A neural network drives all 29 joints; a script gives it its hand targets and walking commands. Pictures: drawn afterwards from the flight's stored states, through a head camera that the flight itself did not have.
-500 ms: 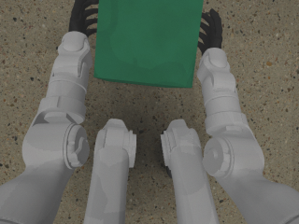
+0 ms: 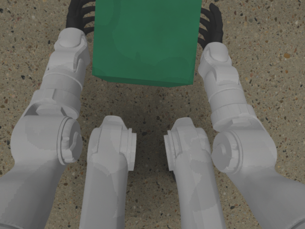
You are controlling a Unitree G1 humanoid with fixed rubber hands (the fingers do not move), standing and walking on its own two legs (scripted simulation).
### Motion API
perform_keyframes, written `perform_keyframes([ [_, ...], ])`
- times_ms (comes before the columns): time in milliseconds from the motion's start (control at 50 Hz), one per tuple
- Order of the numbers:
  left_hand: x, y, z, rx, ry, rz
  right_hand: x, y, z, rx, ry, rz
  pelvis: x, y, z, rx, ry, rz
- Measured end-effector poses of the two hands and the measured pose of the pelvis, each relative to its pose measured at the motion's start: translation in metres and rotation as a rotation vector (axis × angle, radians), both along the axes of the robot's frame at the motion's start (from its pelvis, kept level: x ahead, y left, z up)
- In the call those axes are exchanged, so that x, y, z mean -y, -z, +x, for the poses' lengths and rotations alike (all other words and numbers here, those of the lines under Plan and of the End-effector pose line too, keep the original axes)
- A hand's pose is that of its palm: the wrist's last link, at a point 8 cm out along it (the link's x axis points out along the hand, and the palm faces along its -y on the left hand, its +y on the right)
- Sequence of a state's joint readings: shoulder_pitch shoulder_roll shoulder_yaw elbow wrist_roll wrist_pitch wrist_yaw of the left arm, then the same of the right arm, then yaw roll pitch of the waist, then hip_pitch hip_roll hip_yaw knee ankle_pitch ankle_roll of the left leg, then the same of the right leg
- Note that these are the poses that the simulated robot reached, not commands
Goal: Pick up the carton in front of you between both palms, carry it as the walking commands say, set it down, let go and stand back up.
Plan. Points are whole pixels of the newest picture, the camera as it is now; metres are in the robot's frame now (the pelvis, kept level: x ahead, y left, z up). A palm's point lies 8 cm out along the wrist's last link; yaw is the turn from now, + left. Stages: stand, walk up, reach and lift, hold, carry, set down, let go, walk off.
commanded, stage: set down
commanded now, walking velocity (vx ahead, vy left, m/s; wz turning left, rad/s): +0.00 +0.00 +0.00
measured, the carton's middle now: (144, 45) +0.50 +0.03 -0.24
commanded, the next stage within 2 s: none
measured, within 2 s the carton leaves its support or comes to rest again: rests again in 0.08 s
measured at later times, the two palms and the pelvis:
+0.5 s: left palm (77, 31) +0.51 +0.18 -0.17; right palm (211, 42) +0.50 -0.12 -0.16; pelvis +0.00 +0.00 -0.01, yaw +0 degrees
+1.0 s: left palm (62, 38) +0.50 +0.23 -0.20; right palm (223, 50) +0.49 -0.17 -0.19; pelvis +0.00 +0.00 -0.01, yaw +0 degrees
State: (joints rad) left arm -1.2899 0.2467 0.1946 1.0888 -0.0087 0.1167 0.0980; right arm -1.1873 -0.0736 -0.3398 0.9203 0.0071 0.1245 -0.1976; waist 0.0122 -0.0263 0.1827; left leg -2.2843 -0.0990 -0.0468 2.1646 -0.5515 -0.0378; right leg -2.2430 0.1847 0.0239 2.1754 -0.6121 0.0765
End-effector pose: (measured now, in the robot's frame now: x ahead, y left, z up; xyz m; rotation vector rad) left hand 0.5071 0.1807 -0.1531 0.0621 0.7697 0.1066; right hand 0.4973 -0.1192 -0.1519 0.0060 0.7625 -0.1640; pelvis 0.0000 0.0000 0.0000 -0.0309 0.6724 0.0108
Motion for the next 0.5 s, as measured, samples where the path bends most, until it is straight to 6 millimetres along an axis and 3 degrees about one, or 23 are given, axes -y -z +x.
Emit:
perform_keyframes([
  [240, -0.002, 0.014, -0.001, -0.021, 0.017, 0.003, 0.001, 0.008, 0.002, -0.002, -0.020, 0.004, -0.001, 0.006, -0.001, 0.033, 0.000, 0.000],
  [500, -0.004, 0.014, 0.002, -0.026, 0.044, -0.013, 0.004, 0.009, 0.004, 0.002, -0.059, 0.017, -0.004, 0.008, -0.004, 0.037, -0.002, -0.002],
])
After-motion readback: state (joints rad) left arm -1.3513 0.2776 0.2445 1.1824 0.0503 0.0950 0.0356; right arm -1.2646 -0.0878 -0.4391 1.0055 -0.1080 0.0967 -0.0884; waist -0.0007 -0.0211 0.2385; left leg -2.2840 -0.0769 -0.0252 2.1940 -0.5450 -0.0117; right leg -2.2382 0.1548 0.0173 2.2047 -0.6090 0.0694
